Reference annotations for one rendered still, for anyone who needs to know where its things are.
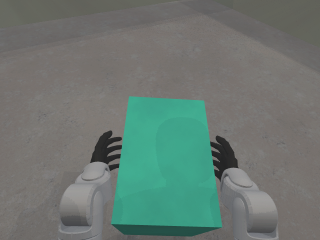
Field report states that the robot right hand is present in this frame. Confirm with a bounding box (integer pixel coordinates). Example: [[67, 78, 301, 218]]
[[210, 135, 238, 182]]

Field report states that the right robot forearm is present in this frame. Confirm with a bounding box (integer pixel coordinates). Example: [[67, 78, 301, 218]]
[[220, 167, 279, 240]]

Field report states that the robot left hand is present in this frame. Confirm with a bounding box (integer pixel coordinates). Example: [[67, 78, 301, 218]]
[[90, 130, 122, 171]]

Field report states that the left robot forearm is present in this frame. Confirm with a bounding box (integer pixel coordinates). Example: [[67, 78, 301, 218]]
[[57, 161, 113, 240]]

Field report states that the carton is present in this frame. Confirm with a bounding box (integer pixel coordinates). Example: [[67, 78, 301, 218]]
[[111, 96, 222, 237]]

